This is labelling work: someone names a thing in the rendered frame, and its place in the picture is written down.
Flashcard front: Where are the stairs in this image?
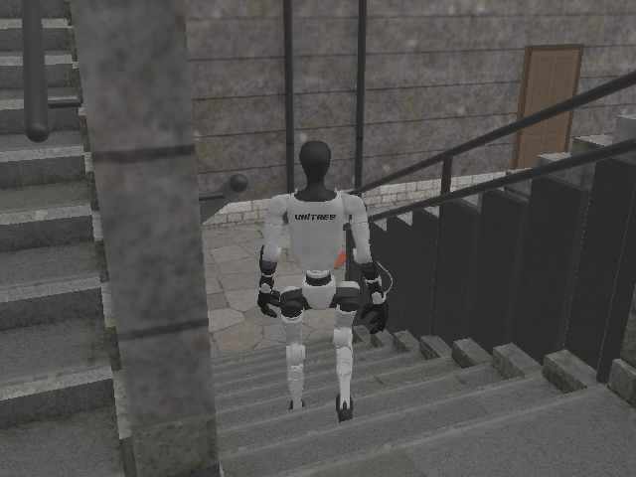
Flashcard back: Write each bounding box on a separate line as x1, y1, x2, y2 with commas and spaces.
212, 336, 565, 477
0, 0, 125, 477

